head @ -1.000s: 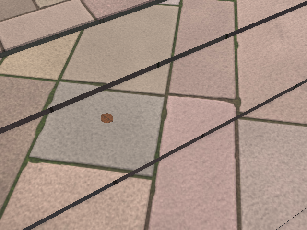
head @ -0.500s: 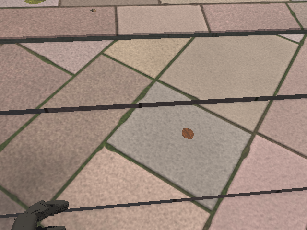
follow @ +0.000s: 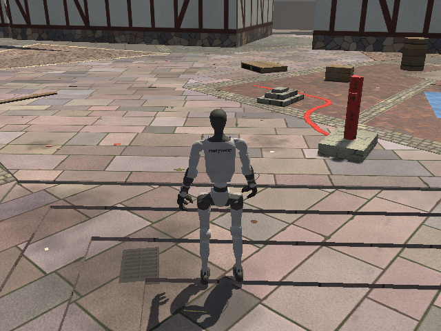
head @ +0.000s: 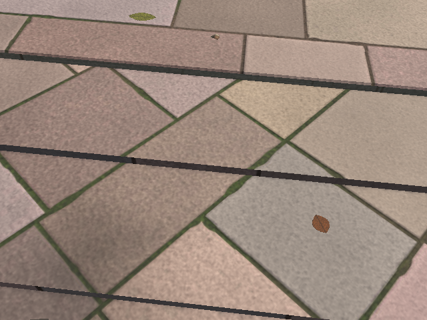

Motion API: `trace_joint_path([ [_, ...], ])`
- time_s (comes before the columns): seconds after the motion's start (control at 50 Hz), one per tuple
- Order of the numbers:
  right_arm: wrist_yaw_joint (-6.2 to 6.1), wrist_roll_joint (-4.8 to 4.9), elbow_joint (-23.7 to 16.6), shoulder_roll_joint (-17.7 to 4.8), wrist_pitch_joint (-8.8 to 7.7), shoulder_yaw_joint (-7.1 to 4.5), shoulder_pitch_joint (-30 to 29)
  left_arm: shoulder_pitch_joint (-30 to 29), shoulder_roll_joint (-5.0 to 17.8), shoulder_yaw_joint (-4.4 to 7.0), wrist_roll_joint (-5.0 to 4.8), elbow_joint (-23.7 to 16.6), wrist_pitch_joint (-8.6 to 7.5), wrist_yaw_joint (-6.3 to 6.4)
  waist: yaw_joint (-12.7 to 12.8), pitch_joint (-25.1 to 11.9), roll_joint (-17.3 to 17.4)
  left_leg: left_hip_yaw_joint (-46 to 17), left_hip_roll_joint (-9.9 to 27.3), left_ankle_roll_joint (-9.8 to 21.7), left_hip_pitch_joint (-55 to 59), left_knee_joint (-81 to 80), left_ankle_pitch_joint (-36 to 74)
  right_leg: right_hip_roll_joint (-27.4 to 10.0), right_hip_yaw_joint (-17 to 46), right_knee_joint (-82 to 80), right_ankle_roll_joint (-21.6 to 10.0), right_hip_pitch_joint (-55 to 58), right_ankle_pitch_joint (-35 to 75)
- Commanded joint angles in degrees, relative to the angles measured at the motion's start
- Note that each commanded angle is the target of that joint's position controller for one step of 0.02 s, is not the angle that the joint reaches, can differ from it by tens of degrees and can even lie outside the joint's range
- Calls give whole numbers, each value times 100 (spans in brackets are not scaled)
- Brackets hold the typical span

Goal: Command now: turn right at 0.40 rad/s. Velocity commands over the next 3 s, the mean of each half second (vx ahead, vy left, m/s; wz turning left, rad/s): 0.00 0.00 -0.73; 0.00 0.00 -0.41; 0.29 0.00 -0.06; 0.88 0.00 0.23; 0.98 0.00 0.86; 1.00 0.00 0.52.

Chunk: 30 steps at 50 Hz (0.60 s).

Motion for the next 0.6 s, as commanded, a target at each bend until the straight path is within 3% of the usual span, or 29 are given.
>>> trace_joint_path([
  [0.02, -174, 4, -418, -959, -157, -331, -17, -358, 862, 315, -31, -490, 30, 72, -437, -312, 1321, -1556, 2125, 1181, 729, -992, 1512, -85, -50, 2537, 169, -1502, -1189],
  [0.06, -202, 87, -410, -782, -226, -289, -396, -83, 623, 300, -26, -473, 220, 110, -177, -105, 1108, -809, 1773, 971, 564, -954, 1394, -254, -64, 2630, 272, -1659, -668],
  [0.08, -205, 90, -380, -783, -237, -300, -419, -188, 548, 273, 6, -549, 268, 104, -226, -53, 1126, -612, 1691, 930, 581, -949, 1367, -286, -216, 2401, 338, -1673, -445],
  [0.14, -195, 108, -335, -907, -201, -365, -513, -334, 395, 197, 36, -826, 315, -77, -272, -251, 1071, -130, 1672, 926, 642, -781, 1566, -425, -438, 1303, 383, -1125, -224],
  [0.18, -130, 139, -308, -1090, -228, -438, -512, -239, 465, 210, 51, -941, 316, -220, -286, -506, 1067, 20, 1836, 972, 671, -558, 2055, -374, -753, 902, 234, -567, -226],
  [0.22, -65, 261, -293, -1154, -267, -474, -640, 66, 589, 286, 16, -956, 362, -301, -94, -612, 932, 261, 1869, 833, 565, -166, 2122, -263, -961, 274, 18, -18, 152],
  [0.24, -43, 330, -262, -1082, -279, -467, -688, 354, 622, 336, 15, -886, 373, -294, 69, -630, 741, 514, 1694, 643, 334, 316, 1859, -77, -1060, -322, -156, 482, 611],
  [0.26, -3, 321, -141, -863, -277, -427, -410, 729, 884, 468, 67, -791, 350, -218, 175, -556, 37, 800, 1225, 313, -229, 1421, 1063, 80, -590, -1074, -490, 1170, 1204],
  [0.28, -17, 81, -495, -542, -257, -324, -682, 857, 1855, 698, 117, -953, 259, -83, 89, -249, -1745, 892, 161, -370, -2208, 3267, -1813, -1331, 2212, -1750, -1524, 1902, 3165],
  [0.3, -63, 71, -649, -588, -250, -301, -895, 801, 1713, 592, 357, -1125, 34, -91, 136, -931, -1356, -439, -216, -428, -2516, 4411, -2518, -1889, 3398, -2027, -2411, 1825, 2842],
  [0.32, -47, 198, -618, -846, -270, -346, -808, 409, 1461, 513, 313, -1251, -128, -67, 12, -920, -827, -696, -35, -347, -2654, 4665, -2147, -1841, 2970, -2090, -2348, 1805, 2420],
  [0.34, -38, 223, -589, -951, -311, -378, -813, 140, 1259, 468, 178, -1293, -187, -14, -111, -787, -436, -738, 90, -274, -2696, 4443, -1686, -1533, 2559, -2038, -2036, 1725, 2104],
  [0.36, -69, 160, -570, -975, -343, -394, -847, -116, 1130, 429, 64, -1344, -159, 43, -192, -737, -204, -729, 172, -265, -2792, 4055, -1348, -1325, 2322, -1986, -1764, 1732, 1927],
  [0.38, -80, 146, -582, -985, -358, -406, -892, -295, 1033, 388, 26, -1408, -114, 120, -267, -741, -217, -742, 205, -283, -2599, 3634, -1091, -1134, 2094, -1940, -1596, 1596, 2017],
  [0.4, -46, 168, -564, -903, -375, -378, -913, -349, 994, 371, 49, -1485, -70, 184, -287, -814, -250, -709, 129, -321, -2384, 3312, -906, -996, 1976, -1909, -1511, 1524, 2227],
  [0.46, 23, 198, -388, -734, -402, -305, -708, -281, 1149, 447, 85, -1598, 0, 261, -277, -1057, -183, -590, -126, -457, -1990, 2451, -618, -811, 1860, -1689, -1466, 1483, 2854],
  [0.52, 67, 226, -310, -712, -384, -281, -610, -367, 1201, 483, 47, -1704, 82, 255, -286, -992, -358, -595, -278, -502, -1521, 1759, -372, -636, 2021, -1619, -1355, 981, 2336],
  [0.6, 137, 247, -183, -868, -381, -320, -280, -543, 1028, 395, 78, -1763, 154, 148, -255, -1057, -744, -438, -179, -448, -823, 1077, -180, -599, 2129, -1286, -1203, 696, 2491],
])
